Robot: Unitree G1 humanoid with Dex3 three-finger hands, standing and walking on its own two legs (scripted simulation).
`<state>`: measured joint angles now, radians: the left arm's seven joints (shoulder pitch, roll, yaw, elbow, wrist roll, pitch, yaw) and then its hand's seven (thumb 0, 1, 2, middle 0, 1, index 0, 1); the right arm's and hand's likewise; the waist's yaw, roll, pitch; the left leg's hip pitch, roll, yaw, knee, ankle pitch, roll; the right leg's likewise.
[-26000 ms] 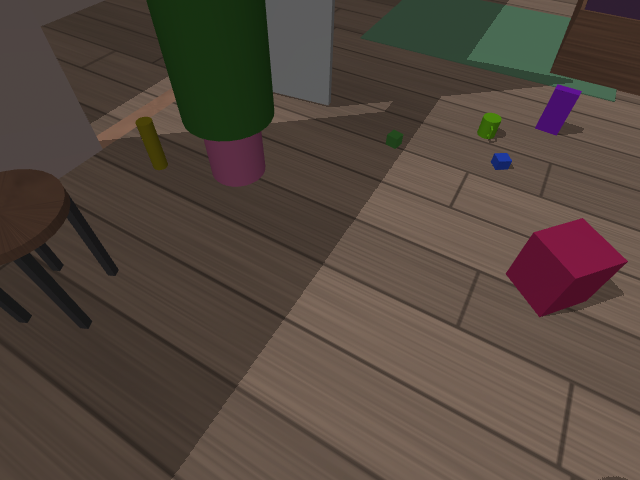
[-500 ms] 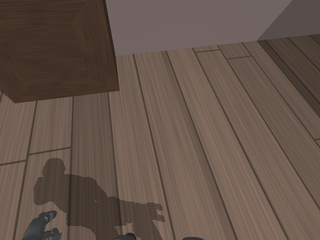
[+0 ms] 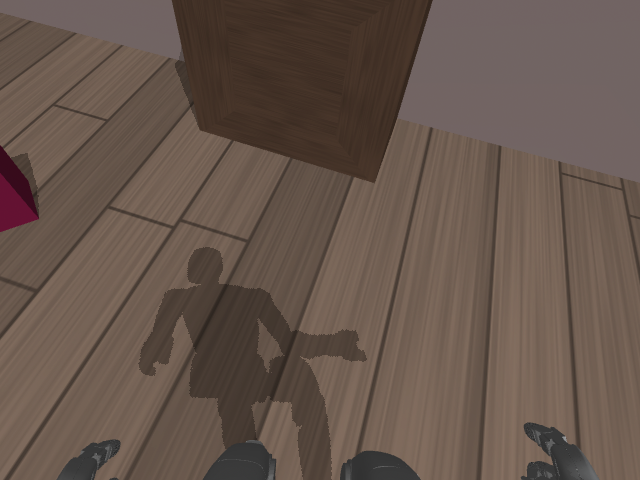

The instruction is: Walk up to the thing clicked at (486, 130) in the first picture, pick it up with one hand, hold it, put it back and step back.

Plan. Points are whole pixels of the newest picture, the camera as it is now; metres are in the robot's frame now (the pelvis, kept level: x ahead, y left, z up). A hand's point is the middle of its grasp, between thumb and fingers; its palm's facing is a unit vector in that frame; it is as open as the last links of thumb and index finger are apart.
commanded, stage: walk up
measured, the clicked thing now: out of the picture +0.79 +2.07 -0.70
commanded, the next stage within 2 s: none
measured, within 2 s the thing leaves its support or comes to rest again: neither
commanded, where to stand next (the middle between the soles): +0.05 +0.03 m, yaw +71 degrees
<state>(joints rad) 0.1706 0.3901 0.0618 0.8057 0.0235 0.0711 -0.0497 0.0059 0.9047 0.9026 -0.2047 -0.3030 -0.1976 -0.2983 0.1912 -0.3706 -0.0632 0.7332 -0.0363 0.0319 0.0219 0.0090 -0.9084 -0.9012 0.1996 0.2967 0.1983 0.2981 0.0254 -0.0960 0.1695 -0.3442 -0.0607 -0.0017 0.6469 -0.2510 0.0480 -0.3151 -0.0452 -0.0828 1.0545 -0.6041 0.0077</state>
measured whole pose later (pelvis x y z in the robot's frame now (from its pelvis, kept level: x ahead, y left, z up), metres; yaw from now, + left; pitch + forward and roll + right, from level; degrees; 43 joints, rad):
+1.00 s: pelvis +0.02 -0.04 +0.00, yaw +50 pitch -2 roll +1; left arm 0.25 0.42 0.04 0.76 0.00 -0.02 -0.02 0.01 0.90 0.90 -0.21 -0.30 -0.20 -0.30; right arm 0.33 -0.41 -0.05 0.69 -0.03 0.00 0.01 0.01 -0.90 -0.90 0.20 0.30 0.20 0.30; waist -0.01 -0.03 0.11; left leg -0.29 -0.10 -0.17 0.68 -0.36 0.01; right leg -0.46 -0.08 -0.03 0.82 -0.38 -0.02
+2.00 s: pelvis +0.04 -0.04 +0.00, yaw +74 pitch -2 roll -1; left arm 0.18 0.38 0.02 0.95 0.00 -0.01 -0.01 0.00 0.90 0.90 -0.21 -0.30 -0.20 -0.30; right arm 0.15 -0.38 -0.01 0.93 0.00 -0.03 -0.01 0.01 -0.91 -0.90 0.20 0.30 0.20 0.30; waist 0.04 0.03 0.08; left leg -0.34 -0.03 -0.10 0.72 -0.35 0.00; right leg -0.32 -0.09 -0.09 0.70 -0.34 0.03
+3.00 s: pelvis +0.07 -0.05 +0.03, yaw +73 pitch -3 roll +0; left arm 0.08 0.36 0.01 1.16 0.01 0.00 -0.01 0.00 0.90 0.90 -0.21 -0.30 -0.20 -0.30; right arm 0.11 -0.35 0.01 1.15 -0.01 0.00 0.01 0.01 -0.91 -0.90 0.20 0.30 0.20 0.30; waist 0.02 0.01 0.06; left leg -0.15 0.04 -0.11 0.36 -0.16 -0.07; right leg -0.15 -0.02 -0.11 0.37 -0.18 -0.02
